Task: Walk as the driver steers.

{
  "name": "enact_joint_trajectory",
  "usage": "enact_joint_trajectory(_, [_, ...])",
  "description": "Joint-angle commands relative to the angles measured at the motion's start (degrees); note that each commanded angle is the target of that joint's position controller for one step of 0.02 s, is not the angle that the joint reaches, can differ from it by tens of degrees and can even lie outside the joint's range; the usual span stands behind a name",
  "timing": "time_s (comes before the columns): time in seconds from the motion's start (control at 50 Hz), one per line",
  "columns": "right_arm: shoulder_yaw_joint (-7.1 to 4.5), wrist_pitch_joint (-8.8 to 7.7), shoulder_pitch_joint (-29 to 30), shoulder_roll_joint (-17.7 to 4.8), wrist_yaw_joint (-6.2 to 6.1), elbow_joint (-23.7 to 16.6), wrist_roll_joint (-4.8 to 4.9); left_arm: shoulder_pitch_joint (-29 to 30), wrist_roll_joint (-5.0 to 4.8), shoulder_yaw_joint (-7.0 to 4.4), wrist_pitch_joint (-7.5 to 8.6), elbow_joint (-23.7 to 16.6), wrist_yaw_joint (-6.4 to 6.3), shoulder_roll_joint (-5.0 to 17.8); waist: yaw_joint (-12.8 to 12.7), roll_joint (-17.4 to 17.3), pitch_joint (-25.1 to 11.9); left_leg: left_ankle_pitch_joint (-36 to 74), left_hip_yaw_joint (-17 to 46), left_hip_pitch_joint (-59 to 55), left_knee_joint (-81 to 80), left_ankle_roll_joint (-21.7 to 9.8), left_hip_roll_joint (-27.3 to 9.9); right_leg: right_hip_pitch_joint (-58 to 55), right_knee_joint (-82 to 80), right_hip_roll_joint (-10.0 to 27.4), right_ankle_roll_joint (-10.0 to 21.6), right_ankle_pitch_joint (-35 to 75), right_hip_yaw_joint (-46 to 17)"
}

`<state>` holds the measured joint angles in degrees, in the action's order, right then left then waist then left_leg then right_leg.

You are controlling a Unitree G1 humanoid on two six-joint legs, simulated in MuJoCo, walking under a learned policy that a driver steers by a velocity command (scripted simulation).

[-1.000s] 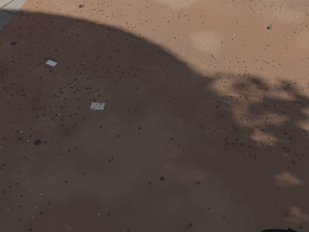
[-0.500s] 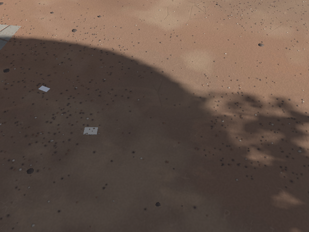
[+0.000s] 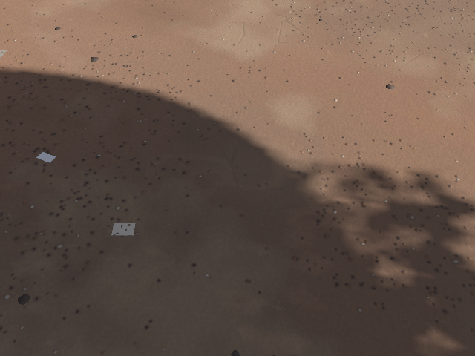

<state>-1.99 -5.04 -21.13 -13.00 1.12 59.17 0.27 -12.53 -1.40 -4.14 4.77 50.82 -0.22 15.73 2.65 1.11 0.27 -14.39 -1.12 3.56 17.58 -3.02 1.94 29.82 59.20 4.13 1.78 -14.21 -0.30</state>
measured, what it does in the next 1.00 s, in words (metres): walks ahead: right foot, then left foot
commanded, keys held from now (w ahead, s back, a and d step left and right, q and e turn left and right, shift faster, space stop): w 0.58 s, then w+q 0.42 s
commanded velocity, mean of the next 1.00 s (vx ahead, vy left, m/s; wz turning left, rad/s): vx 0.48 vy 0.00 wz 0.13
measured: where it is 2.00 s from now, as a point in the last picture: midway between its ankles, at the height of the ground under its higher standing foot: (223, 270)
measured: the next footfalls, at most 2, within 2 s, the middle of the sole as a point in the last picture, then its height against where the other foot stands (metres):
right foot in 0.26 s outside the picture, level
left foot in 0.84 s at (206, 319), level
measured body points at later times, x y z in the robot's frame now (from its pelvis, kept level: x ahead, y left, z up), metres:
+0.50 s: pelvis +0.26 -0.08 +0.00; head +0.28 -0.09 +0.45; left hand +0.31 +0.19 -0.13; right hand +0.37 -0.35 -0.13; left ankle +0.30 +0.09 -0.67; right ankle +0.28 -0.16 -0.75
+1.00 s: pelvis +0.55 +0.00 -0.01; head +0.58 +0.01 +0.44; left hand +0.60 +0.28 -0.14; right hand +0.70 -0.25 -0.13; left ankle +0.59 +0.07 -0.75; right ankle +0.52 -0.17 -0.66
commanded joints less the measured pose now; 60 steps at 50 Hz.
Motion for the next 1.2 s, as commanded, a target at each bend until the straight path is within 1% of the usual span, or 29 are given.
enact_joint_trajectory(0.02, [-1.12, 0.07, -0.9, -8.7, -1.18, -2.1, -0.17, 7.7, 0.46, 0.14, 0.44, -5.3, 0.39, 0.9, 0.6, -4.9, 4.6, 14.2, 11.2, -3.6, -10.6, -8.5, -13.7, 11.7, -9.8, 1.9, -2.0, 5.9, 0.2])
enact_joint_trajectory(0.06, [-1.33, 0.33, -1.4, -10.0, -1.71, -2.2, -0.19, 11.9, 0.32, 0.83, 0.51, -6.7, 0.7, 0.0, 1.5, -5.5, 5.3, 13.6, 8.7, -0.8, -11.6, -8.0, -13.0, 8.5, -18.1, 0.8, -2.7, 10.9, 1.1])
enact_joint_trajectory(0.18, [-1.99, 0.6, -4.0, -10.5, -1.94, -0.8, 1.04, 17.8, -0.28, 0.89, 0.69, -9.0, 2.1, 2.6, 0.9, -6.1, 7.5, 14.7, 6.8, -3.6, -11.0, -6.9, -16.6, 3.7, -27.9, -0.4, -0.2, 15.0, 0.3])
enact_joint_trajectory(0.22, [-2.49, 1.02, -2.8, -11.5, -1.92, -1.1, 0.91, 14.8, -0.15, 0.07, 0.9, -8.5, 2.33, 4.6, -1.9, -6.6, 4.8, 26.5, 5.7, -6.2, -5.9, -5.7, -17.2, -2.0, -28.8, -2.0, 1.7, 12.0, 1.3])
enact_joint_trajectory(0.26, [-2.2, 1.84, -1.8, -10.6, -1.91, -1.8, 0.28, -0.3, -0.16, -2.24, 0.64, -3.9, 1.78, 8.3, -9.4, -6.5, -4.7, 41.3, 2.1, -2.8, 12.5, -3.1, -13.1, -21.8, -28.6, -5.1, 4.6, 9.4, 3.5])
enact_joint_trajectory(0.28, [-1.17, 2.06, -2.8, -8.3, -1.94, -3.2, -0.82, -10.7, 0.37, -3.33, 0.39, -1.7, 1.2, 12.3, -12.5, 0.2, -12.9, 26.2, 0.0, 9.7, 31.2, -1.3, -9.7, -39.1, -28.1, 5.2, 8.0, 4.9, -8.7])
enact_joint_trajectory(0.3, [1.07, 0.85, -10.0, 0.3, -1.45, -3.6, -0.19, -13.4, 0.97, -3.56, 0.34, -0.4, 1.78, 15.6, -7.6, 17.0, -20.6, -14.5, 1.8, 29.1, 50.9, 1.8, 1.8, -53.0, -39.0, 17.7, 16.9, -12.9, -38.9])
enact_joint_trajectory(0.32, [-0.29, -0.66, -5.9, -6.1, -1.11, -3.5, 1.34, -11.0, 0.54, -1.92, 0.71, -0.8, 2.04, 9.9, -9.1, 11.4, -16.6, -17.6, 8.9, 35.2, 58.2, 0.6, -0.6, -49.3, -45.0, 16.8, 15.1, -19.0, -43.7])
enact_joint_trajectory(0.34, [-1.32, -1.67, -0.1, -9.6, -0.91, -5.6, 2.65, -5.5, 0.5, -1.12, 1.1, -1.6, 1.97, 7.6, -7.9, 8.5, -7.9, -12.4, 7.6, 39.0, 59.2, -0.7, -3.6, -41.7, -45.5, 15.4, 12.5, -15.1, -34.9])
enact_joint_trajectory(0.36, [-1.36, -2.1, 2.7, -9.7, -1.3, -6.2, 2.38, -0.9, 0.86, -0.68, 1.41, -2.5, 2.06, 6.6, -6.1, 3.4, -4.5, -6.6, 6.5, 36.5, 56.7, -1.0, -6.7, -33.7, -46.4, 13.3, 11.4, -6.7, -27.5])
enact_joint_trajectory(0.38, [-1.75, -1.96, 3.8, -9.2, -1.65, -6.3, 1.41, 1.9, 1.47, -0.36, 1.68, -2.8, 2.28, 5.3, -4.4, 1.8, -2.3, -2.9, 6.1, 33.9, 53.3, -0.8, -8.7, -27.3, -47.5, 11.1, 10.7, 0.3, -21.8])
enact_joint_trajectory(0.4, [-1.91, -1.26, 2.5, -8.3, -1.69, -6.0, 1.07, 3.2, 2.03, 0.11, 1.93, -2.6, 2.38, 3.9, -2.4, 3.0, -2.2, -0.7, 6.5, 30.3, 51.3, -0.7, -10.2, -23.6, -48.9, 9.3, 10.2, 3.7, -17.8])
enact_joint_trajectory(0.44, [-1.79, 0.14, 1.6, -6.2, -1.68, -5.8, 0.94, 2.4, 1.74, 0.26, 2.23, -1.5, 2.44, 3.5, -1.2, 3.2, -1.5, 0.1, 5.9, 28.1, 47.9, 0.0, -10.9, -20.0, -51.4, 8.1, 11.0, 6.5, -14.0])
enact_joint_trajectory(0.52, [-2.12, 1.03, 9.8, -6.5, -1.86, -9.0, 0.01, -1.8, 1.58, -0.2, 2.1, 0.6, 1.03, 6.3, -2.4, 1.1, 2.6, 9.0, 5.1, 35.9, 36.8, 2.4, -11.6, -19.9, -54.5, 8.2, 12.0, 8.9, -10.4])
enact_joint_trajectory(0.62, [-1.37, 0.21, 18.7, -4.9, -0.79, -11.5, 0.35, -5.9, 1.16, -0.12, 1.48, 2.5, -0.11, 7.5, -5.2, 1.5, 3.7, 22.4, 1.9, 34.0, 20.6, 2.8, -8.8, -22.2, -55.0, 6.0, 9.4, 11.9, -3.1])
enact_joint_trajectory(0.72, [-0.65, 0.1, 25.5, -4.8, 1.05, -15.0, 1.22, -10.2, 1.21, -0.31, 0.37, 5.3, -0.32, 7.5, -7.3, 0.6, 5.4, 19.2, 2.2, 37.2, 15.0, 0.5, -7.1, -33.2, -52.0, 9.7, 8.4, 15.8, 0.8])
enact_joint_trajectory(0.78, [-0.98, -0.08, 24.9, -6.2, 2.3, -16.5, 1.16, -8.6, 1.13, -0.83, -0.7, 4.9, -0.6, 8.8, -5.5, 2.1, 3.8, 11.3, -0.2, 34.1, 13.9, -2.1, -4.8, -38.1, -45.6, 11.2, 6.8, 31.1, 3.1])
enact_joint_trajectory(0.82, [-2.86, 0.15, 15.1, -9.3, 2.38, -14.7, 0.87, -6.7, 1.29, -1.06, -1.63, 3.9, -1.07, 9.9, 0.1, 3.7, -3.0, 8.5, -4.1, 19.7, 13.4, -4.5, -0.2, -37.4, -31.5, 9.7, 4.8, 52.0, 6.1])
enact_joint_trajectory(0.84, [-4.71, 0.4, 5.7, -12.8, 1.89, -12.3, 0.99, -6.7, 1.68, -0.63, -1.94, 2.8, -1.52, 9.3, 4.1, 2.2, -8.3, 10.2, -1.6, 5.1, 12.7, -6.5, 0.0, -30.0, -18.3, 7.3, 2.7, 49.9, 8.1])
enact_joint_trajectory(0.86, [-6.56, 0.85, -2.6, -19.2, 1.04, -11.5, 0.45, -10.7, 2.71, 1.02, -0.86, 0.5, -1.05, 4.9, 3.8, -8.6, -16.6, 7.3, 22.5, -18.4, 12.6, -15.0, -14.0, -7.3, 4.2, 1.0, -1.0, 27.0, 9.1])
enact_joint_trajectory(0.88, [-5.83, 0.97, -2.6, -17.6, 1.02, -11.6, 1.3, -11.3, 2.51, 2.31, 1.43, 0.4, -0.06, 1.9, 2.3, -14.5, -22.2, -0.5, 48.4, -28.5, 1.1, -21.9, -22.4, 8.6, 18.1, -8.8, -2.7, -16.2, 0.3])
enact_joint_trajectory(0.9, [-4.65, 0.89, -1.2, -13.8, 0.86, -11.7, 0.93, -5.9, 0.28, 0.89, 3.53, -1.0, 0.81, 7.3, 3.8, -11.1, -17.2, -3.3, 43.2, -25.6, -0.8, -18.4, -20.4, 15.0, 21.3, -4.6, -0.9, -14.7, -6.2])
enact_joint_trajectory(0.92, [-4.19, 0.65, 2.3, -11.7, 0.61, -12.8, 0.56, -1.2, -0.92, 0.81, 4.55, -2.6, 0.94, 8.2, 3.1, -7.4, -10.6, -0.3, 34.5, -17.8, -1.2, -16.1, -18.0, 16.0, 18.9, -1.8, 0.3, -10.0, -5.3])
enact_joint_trajectory(0.94, [-3.71, 0.42, 6.2, -10.3, 0.69, -13.8, 0.25, 0.5, -0.18, 0.67, 4.77, -2.8, 0.55, 7.7, 0.7, -1.9, -5.7, 5.6, 28.3, -8.3, -2.5, -14.6, -15.6, 13.7, 13.2, 0.4, 0.3, -6.3, -4.7])
enact_joint_trajectory(0.96, [-3.14, 0.23, 8.7, -8.6, 0.6, -14.8, -0.14, 0.7, 1.02, 0.01, 4.23, -2.8, 0.04, 8.2, -1.4, -1.2, -3.7, 10.6, 24.1, -1.7, -3.7, -13.5, -13.7, 9.4, 8.2, 2.1, -0.1, -4.1, -4.8])
enact_joint_trajectory(1.02, [-3.33, 0.31, 9.1, -9.7, -0.08, -15.8, 0.11, -0.2, 2.25, -0.03, 2.21, -3.8, -0.34, 5.9, -3.9, -3.1, -1.9, 16.4, 20.2, 7.3, -6.6, -14.2, -11.5, 4.7, 0.6, 2.4, -2.7, -1.7, -3.8])
enact_joint_trajectory(1.1, [-4.29, 1.04, 6.3, -12.6, -1.73, -15.6, 0.28, 8.0, 2.68, 0.43, 1.68, -7.2, -0.72, 4.2, -2.3, -4.0, 0.6, 30.9, 12.4, 13.6, -3.9, -10.6, -6.5, 1.3, -17.7, -1.7, -5.2, 11.7, -1.5])
enact_joint_trajectory(1.14, [-4.48, 2.0, 3.5, -12.7, -2.15, -15.0, 0.64, 11.0, 2.33, 0.76, 1.86, -8.6, -0.36, 3.2, -0.5, -5.5, -1.4, 31.0, 11.7, 14.3, -1.4, -7.8, -4.9, -3.6, -24.7, -4.9, -4.9, 20.0, -0.5])
enact_joint_trajectory(1.2, [-4.34, 3.17, 1.7, -11.8, -2.69, -14.4, 1.05, 13.8, 1.65, 0.44, 1.45, -10.6, 0.07, 4.6, 0.1, -6.9, -2.3, 25.0, 16.6, 10.5, 2.3, -5.9, -5.9, -5.3, -30.3, -6.5, -4.3, 20.9, -2.8])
